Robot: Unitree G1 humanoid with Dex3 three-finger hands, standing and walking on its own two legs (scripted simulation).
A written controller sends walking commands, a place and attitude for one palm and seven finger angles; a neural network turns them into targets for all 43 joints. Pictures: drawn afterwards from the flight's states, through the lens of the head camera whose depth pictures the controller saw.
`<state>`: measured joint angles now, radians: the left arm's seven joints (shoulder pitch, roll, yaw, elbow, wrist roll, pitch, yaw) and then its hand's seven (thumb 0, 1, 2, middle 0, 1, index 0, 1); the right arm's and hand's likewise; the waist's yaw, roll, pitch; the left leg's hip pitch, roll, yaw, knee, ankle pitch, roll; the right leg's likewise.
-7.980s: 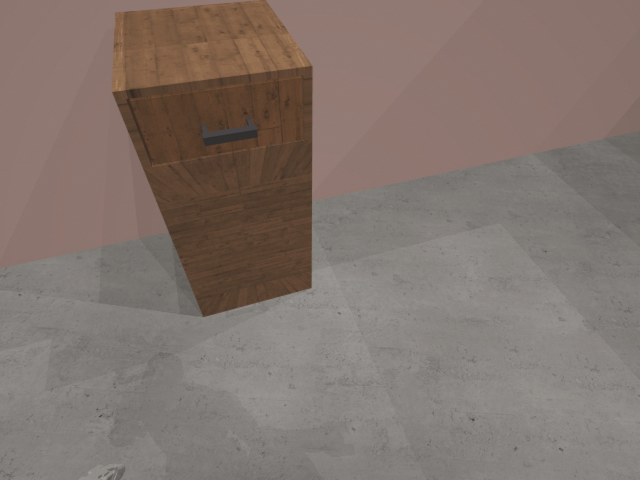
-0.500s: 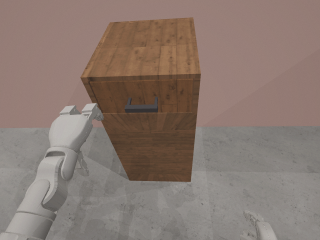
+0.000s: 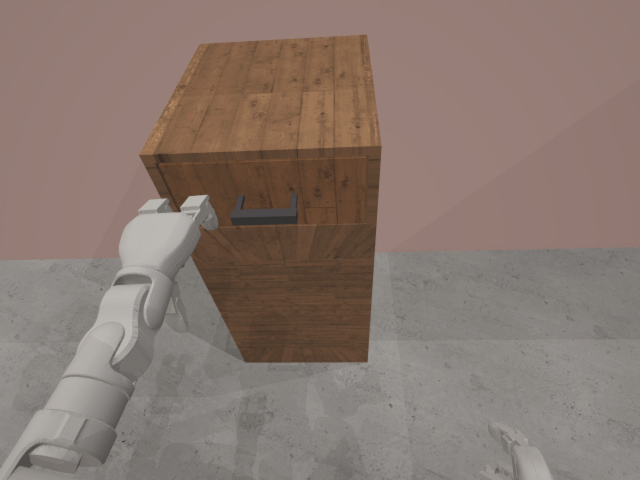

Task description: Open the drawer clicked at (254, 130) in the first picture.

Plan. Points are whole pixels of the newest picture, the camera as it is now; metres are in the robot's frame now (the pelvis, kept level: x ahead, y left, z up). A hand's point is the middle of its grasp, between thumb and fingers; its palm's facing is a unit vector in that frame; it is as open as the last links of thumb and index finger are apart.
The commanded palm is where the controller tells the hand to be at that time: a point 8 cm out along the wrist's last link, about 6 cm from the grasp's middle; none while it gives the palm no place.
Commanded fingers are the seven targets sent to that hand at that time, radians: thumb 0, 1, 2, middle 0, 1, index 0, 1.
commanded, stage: move the hooked fingers above the handle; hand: left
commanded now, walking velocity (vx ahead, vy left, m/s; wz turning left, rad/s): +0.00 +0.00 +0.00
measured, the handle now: (266, 208) +0.55 +0.17 -0.01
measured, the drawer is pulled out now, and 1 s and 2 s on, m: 0.00 0.00 0.00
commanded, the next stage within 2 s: none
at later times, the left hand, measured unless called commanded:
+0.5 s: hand (218, 237) +0.42 +0.20 +0.06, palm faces -0.01 -0.04 -1.00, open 13.9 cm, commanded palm +0.40 +0.20 +0.12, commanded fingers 0.00 -0.50 0.30 -0.30 -1.20 -0.30 -1.20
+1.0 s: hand (250, 216) +0.47 +0.17 +0.05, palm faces -0.02 -0.03 -1.00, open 13.9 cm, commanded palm +0.46 +0.17 +0.10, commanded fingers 0.00 -0.50 0.30 -0.30 -1.20 -0.30 -1.20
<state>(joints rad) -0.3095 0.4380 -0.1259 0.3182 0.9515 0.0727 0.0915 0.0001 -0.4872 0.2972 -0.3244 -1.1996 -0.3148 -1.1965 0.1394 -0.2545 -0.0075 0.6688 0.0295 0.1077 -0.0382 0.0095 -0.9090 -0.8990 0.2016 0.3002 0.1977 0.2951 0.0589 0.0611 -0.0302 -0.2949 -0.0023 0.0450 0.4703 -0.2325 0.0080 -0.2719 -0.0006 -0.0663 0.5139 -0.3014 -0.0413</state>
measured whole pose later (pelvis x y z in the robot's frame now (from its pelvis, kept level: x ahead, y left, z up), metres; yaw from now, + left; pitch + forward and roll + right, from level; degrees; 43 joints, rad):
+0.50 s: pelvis +0.01 +0.01 -0.01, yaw -1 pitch +8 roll +1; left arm -0.53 0.37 -0.17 0.61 1.00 0.12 0.18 0.00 -0.49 0.30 -0.32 -1.20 -0.31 -1.20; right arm 0.23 -0.25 -0.04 0.69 0.04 0.11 -0.02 0.01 -0.91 -0.90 0.20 0.30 0.20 0.29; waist 0.00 0.05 -0.07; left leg -0.39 0.00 0.07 0.53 -0.27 0.02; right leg -0.37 0.00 -0.04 0.57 -0.33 -0.03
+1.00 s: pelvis +0.01 +0.01 -0.01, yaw -1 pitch +12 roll +1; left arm -0.76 0.33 -0.14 0.93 1.04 0.10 0.27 0.00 -0.49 0.30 -0.32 -1.20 -0.31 -1.20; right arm 0.31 -0.25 -0.06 0.72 0.02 0.12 -0.01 0.01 -0.91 -0.90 0.20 0.30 0.20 0.29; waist -0.06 0.05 -0.11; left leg -0.49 0.01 0.07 0.58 -0.29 0.01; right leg -0.47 0.01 -0.04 0.61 -0.34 -0.04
